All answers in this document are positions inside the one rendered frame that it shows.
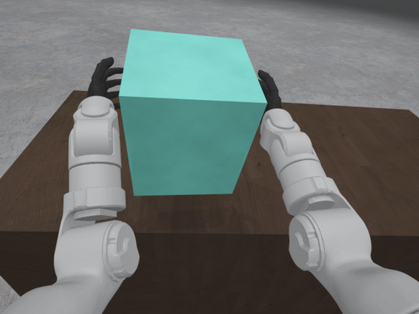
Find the right robot forearm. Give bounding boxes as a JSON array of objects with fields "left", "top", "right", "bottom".
[{"left": 260, "top": 109, "right": 371, "bottom": 243}]

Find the carton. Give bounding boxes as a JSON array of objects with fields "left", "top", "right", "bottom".
[{"left": 118, "top": 29, "right": 267, "bottom": 196}]

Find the robot right hand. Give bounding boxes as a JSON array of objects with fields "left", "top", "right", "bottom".
[{"left": 258, "top": 70, "right": 282, "bottom": 123}]

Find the robot left hand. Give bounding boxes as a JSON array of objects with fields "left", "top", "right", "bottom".
[{"left": 86, "top": 57, "right": 124, "bottom": 109}]

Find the left robot upper arm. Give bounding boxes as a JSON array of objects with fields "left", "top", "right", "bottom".
[{"left": 0, "top": 220, "right": 139, "bottom": 314}]

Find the left robot forearm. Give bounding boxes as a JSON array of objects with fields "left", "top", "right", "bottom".
[{"left": 54, "top": 96, "right": 126, "bottom": 273}]

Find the pedestal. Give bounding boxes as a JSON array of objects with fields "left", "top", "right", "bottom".
[{"left": 0, "top": 90, "right": 419, "bottom": 314}]

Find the right robot upper arm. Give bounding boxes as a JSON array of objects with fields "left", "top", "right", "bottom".
[{"left": 289, "top": 207, "right": 419, "bottom": 314}]

